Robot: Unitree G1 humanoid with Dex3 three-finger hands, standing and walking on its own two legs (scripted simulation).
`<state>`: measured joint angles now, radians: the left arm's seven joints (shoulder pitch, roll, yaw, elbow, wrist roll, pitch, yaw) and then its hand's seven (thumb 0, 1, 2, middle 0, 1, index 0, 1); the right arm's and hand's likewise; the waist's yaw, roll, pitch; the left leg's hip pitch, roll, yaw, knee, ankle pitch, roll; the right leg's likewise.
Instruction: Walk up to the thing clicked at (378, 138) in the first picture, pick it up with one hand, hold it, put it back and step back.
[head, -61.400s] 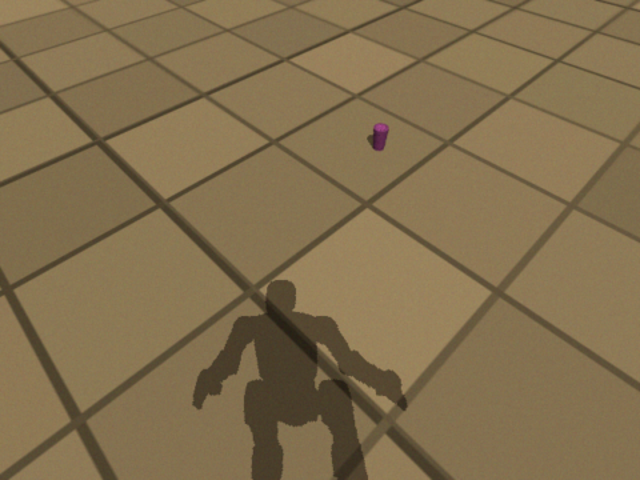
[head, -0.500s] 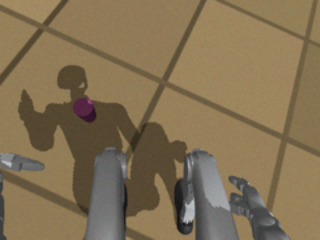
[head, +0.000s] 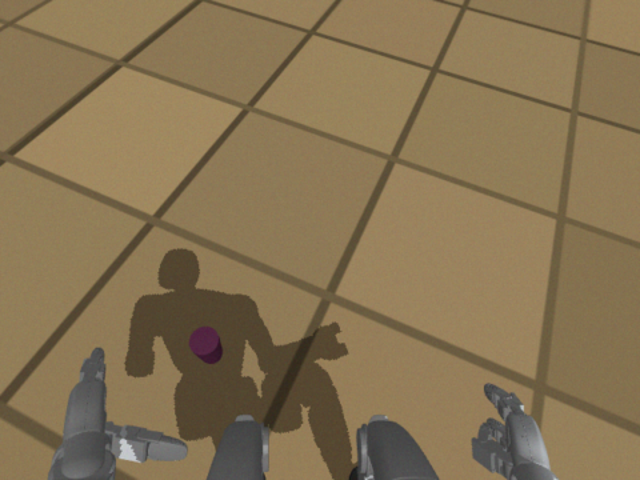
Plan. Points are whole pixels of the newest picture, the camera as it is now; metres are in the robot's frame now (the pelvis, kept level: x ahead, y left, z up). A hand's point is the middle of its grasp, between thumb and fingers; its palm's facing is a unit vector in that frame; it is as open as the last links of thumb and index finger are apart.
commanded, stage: home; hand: left
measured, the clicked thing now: (208, 347) +0.46 +0.26 -0.60
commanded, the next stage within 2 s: stand in 1.86 s
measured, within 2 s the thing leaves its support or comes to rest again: neither
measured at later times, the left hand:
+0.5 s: hand (133, 438) +0.18 +0.20 +0.00, palm faces +0.13 -0.95 -0.30, open 17.4 cm
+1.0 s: hand (146, 439) +0.18 +0.18 +0.00, palm faces +0.12 -0.95 -0.28, open 17.7 cm
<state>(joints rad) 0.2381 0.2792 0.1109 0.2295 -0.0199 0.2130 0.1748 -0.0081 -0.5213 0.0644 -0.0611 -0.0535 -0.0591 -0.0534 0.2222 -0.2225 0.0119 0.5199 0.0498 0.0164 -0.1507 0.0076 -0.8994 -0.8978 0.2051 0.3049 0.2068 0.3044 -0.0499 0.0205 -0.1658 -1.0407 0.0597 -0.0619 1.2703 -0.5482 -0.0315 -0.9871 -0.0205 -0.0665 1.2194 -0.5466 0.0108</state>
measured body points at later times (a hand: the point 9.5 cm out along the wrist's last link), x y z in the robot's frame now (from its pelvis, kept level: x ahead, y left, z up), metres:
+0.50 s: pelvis +0.02 +0.01 +0.06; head +0.03 +0.02 +0.51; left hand +0.17 +0.25 +0.02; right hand +0.19 -0.22 -0.01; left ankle +0.03 +0.13 -0.63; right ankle +0.02 -0.13 -0.63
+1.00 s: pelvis +0.01 +0.00 +0.06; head +0.03 +0.00 +0.51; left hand +0.17 +0.23 +0.02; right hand +0.17 -0.24 -0.01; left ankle +0.03 +0.13 -0.63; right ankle +0.02 -0.13 -0.63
